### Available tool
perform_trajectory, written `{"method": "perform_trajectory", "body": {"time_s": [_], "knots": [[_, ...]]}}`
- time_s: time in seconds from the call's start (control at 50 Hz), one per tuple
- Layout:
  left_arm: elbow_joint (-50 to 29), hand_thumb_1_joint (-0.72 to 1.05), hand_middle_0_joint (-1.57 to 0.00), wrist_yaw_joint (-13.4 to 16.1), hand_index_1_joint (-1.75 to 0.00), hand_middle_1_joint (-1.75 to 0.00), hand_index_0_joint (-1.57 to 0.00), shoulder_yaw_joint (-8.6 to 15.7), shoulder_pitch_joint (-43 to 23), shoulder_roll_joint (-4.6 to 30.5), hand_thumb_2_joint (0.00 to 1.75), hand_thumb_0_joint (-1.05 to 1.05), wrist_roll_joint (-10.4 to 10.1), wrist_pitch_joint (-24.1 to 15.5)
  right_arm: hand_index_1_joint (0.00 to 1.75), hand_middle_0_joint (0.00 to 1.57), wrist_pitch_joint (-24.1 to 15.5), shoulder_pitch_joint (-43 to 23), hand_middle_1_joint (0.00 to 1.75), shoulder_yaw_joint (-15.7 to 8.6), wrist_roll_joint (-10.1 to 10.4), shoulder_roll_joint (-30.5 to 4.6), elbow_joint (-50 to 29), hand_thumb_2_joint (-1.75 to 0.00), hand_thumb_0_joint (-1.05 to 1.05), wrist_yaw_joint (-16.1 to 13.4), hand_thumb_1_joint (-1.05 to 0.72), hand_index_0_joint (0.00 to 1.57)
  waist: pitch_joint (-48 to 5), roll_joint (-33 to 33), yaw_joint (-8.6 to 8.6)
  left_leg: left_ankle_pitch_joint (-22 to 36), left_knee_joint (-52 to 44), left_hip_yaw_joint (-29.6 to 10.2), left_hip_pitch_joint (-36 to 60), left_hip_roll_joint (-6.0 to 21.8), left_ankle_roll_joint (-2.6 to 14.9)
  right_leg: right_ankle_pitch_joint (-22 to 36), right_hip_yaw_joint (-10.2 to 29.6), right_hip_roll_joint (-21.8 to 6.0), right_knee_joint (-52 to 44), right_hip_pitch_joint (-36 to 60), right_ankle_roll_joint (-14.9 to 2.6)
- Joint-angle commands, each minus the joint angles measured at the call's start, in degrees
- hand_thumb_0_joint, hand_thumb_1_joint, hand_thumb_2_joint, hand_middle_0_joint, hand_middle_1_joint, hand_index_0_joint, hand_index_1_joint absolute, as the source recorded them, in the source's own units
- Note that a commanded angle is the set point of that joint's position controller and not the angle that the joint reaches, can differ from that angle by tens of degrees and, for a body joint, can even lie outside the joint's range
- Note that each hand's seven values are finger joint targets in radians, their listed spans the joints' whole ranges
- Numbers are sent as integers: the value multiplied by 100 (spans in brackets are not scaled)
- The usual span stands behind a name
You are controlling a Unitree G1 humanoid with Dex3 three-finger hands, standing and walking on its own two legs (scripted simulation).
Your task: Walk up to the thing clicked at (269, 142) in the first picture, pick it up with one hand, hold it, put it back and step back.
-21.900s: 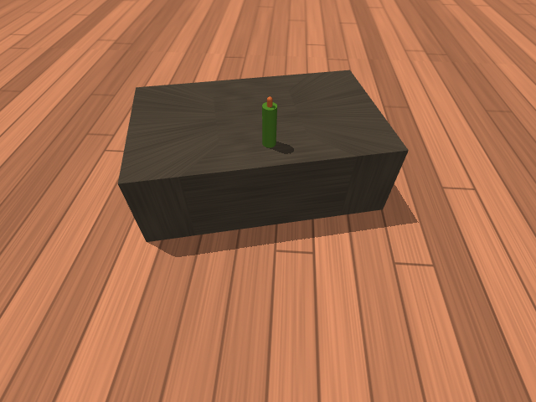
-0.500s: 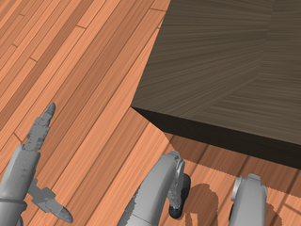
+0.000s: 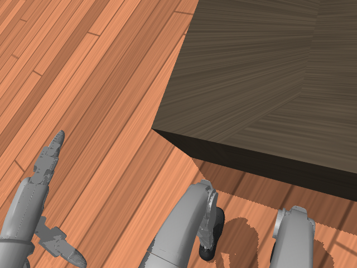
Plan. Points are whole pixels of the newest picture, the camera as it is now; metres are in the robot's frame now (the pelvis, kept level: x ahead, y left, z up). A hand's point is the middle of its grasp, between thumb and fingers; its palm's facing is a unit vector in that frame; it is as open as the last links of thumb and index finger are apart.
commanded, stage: withdraw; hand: right
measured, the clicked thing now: out of the picture +0.50 -0.30 -0.04
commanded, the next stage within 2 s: rise in 0.24 s
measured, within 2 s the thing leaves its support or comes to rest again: neither
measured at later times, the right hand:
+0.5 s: hand out of the picture +0.42 -0.39 +0.05, palm faces +0.47 +0.86 -0.20, open 17.4 cm
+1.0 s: hand out of the picture +0.32 -0.33 +0.11, palm faces +0.34 +0.87 -0.34, open 17.0 cm
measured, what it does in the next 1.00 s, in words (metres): rises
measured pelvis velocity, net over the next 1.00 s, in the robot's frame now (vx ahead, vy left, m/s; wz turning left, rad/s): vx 0.06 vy -0.02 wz -0.09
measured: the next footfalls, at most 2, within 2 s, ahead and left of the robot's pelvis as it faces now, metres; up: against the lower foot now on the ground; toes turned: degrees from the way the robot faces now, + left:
none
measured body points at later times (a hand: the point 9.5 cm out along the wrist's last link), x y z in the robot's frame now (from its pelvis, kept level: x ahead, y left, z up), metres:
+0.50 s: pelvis +0.02 +0.00 +0.09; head +0.16 -0.08 +0.51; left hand +0.21 +0.24 +0.16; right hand +0.39 -0.43 +0.06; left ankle +0.10 +0.13 -0.51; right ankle +0.05 -0.13 -0.51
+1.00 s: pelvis +0.06 -0.02 +0.17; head +0.11 -0.05 +0.62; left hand +0.24 +0.20 +0.14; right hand +0.30 -0.37 +0.13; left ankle +0.10 +0.13 -0.51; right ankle +0.05 -0.13 -0.51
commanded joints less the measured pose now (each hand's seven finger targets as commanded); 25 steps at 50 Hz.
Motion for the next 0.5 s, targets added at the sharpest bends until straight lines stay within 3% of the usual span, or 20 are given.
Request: {"method": "perform_trajectory", "body": {"time_s": [0.0, 0.06, 0.1, 0.14, 0.16, 0.18, 0.2, 0.22, 0.32, 0.34, 0.36, 0.38, 0.4, 0.44, 0.48], "knots": [[-514, -56, -5, 201, -5, -4, -4, 960, 420, 1115, 6, 0, -94, -117, 9, 6, -374, -1800, 9, -193, 117, -2275, -1814, -7, 0, 30, 60, 8, -3782, -3379, -610, 1196, -904, -94, 1892, -120, 319, 2129, -182, 107, -1598, 3624, -13], [-490, -56, -5, 230, -5, -4, -4, 1009, 439, 1223, 7, 0, -122, 0, 7, 4, -94, -1501, 7, -179, 150, -2243, -1983, -5, 0, 125, 61, 6, -4042, -3488, -696, 1275, -1080, -29, 2122, -123, 314, 2444, -142, 84, -1831, 4176, 30], [-248, -56, -5, 221, -5, -4, -4, 765, 543, 989, 7, 0, -150, 86, 7, 4, 111, -1456, 7, 35, 208, -1876, -1886, -5, 0, 247, 61, 6, -3640, -3312, -711, 1183, -1282, -22, 2214, -127, 316, 2169, -160, 124, -2022, 3979, 12], [-275, -56, -5, 263, -5, -4, -4, 735, 423, 1029, 6, 0, -184, 133, 7, 4, 294, -1348, 7, -97, 258, -2064, -1956, -5, 0, 331, 61, 6, -3571, -3055, -864, 1196, -1439, -17, 2429, -108, 302, 2099, -177, 133, -2132, 4001, -3], [-225, -56, -5, 279, -5, -4, -4, 733, 391, 1037, 6, 0, -197, 168, 7, 4, 400, -1125, 7, -77, 306, -1954, -1683, -5, 0, 379, 61, 5, -3356, -2912, -838, 1137, -1510, -13, 2492, -107, 303, 1970, -189, 146, -2204, 3878, -8], [-143, -56, -5, 291, -5, -4, -4, 679, 327, 1029, 7, 0, -206, 208, 7, 3, 489, -1037, 7, -42, 364, -1840, -1643, -5, 0, 420, 61, 5, -3189, -2650, -935, 1117, -1629, -10, 2602, -113, 300, 1844, -188, 159, -2316, 3763, -28], [-194, -56, -5, 321, -5, -4, -4, 691, 307, 1058, 6, 0, -231, 227, 7, 3, 555, -1015, 7, 49, 422, -1684, -1443, -5, 0, 482, 61, 6, -2957, -2416, -816, 1049, -1736, -5, 2681, -114, 300, 1644, -174, 184, -2414, 3612, -47], [-181, -57, -5, 345, -5, -4, -4, 596, 247, 1011, 6, 0, -236, 240, 7, 3, 586, -910, 7, -36, 481, -1708, -1477, -6, 0, 511, 61, 6, -2862, -2228, -978, 1037, -1847, -24, 2826, -102, 293, 1582, -188, 192, -2498, 3554, -63], [0, -57, -5, 446, -5, -4, -4, 187, 261, 642, 6, 0, -253, 200, 6, 5, 593, -639, 7, 410, 689, -970, -700, -6, 0, 759, 56, 7, -1904, -1425, -809, 916, -2283, -184, 3031, -77, 241, 1309, -224, 192, -2689, 3168, -170], [118, -58, -7, 449, -5, -4, -6, 101, 359, 549, 6, 0, -255, 186, 5, 6, 551, -690, 5, 379, 713, -1063, -796, -3, 0, 780, 55, 7, -1894, -1369, -864, 889, -2344, -275, 3083, -58, 228, 1253, -242, 217, -2671, 3064, -203], [-43, -57, -7, 447, -6, -5, -6, 67, 203, 787, 6, 0, -382, 357, 6, 4, 1209, 35, 6, 165, -152, -2905, -5, -8, 0, 439, 47, 6, -2193, -1751, -1504, 767, -2717, -624, 3709, -13, 234, 1418, -366, 254, -3060, 3594, -125], [-27, -54, -7, 412, -6, -5, -6, 33, 461, 673, 6, 0, -402, 461, 6, 4, 1386, -865, 6, 370, -5, -2488, -955, -8, 0, 208, 47, 6, -2390, -2030, -1202, 706, -2813, -625, 3801, -16, 230, 1349, -364, 226, -3166, 3828, -106], [42, -51, -7, 360, -6, -5, -6, -57, 650, 569, 6, 0, -384, 511, 6, 4, 1509, -1124, 6, 774, 30, -1838, -1054, -7, 0, 147, 48, 6, -2331, -2015, -1029, 777, -2929, -564, 3790, -18, 212, 1373, -366, 223, -3287, 4144, -115], [587, -40, -5, 337, -5, -5, -5, -64, 957, 539, 8, 0, -407, 632, 7, 4, 1749, -1160, 7, 624, -57, -2213, -1354, -8, 0, -40, 49, 6, -2519, -2418, -1224, 987, -3069, -472, 3909, -29, 225, 1564, -429, 286, -3524, 4662, -67], [584, -31, -4, 353, -5, -5, -4, -15, 730, 658, 11, 0, -452, 698, 7, 4, 1844, -1692, 7, 381, -171, -3009, -2331, -9, 0, -309, 42, 6, -3412, -2821, -1469, 1465, -3112, -369, 4230, -39, 221, 2168, -422, 291, -3688, 5507, -29]]}}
